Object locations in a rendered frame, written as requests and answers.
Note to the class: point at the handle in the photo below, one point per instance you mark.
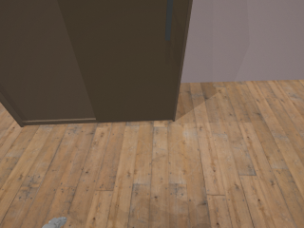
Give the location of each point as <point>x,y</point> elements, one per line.
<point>168,21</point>

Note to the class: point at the left robot hand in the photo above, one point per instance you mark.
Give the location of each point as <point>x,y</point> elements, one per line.
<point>56,222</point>

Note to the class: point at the wardrobe door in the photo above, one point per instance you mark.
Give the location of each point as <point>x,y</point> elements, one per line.
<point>39,73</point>
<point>129,70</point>

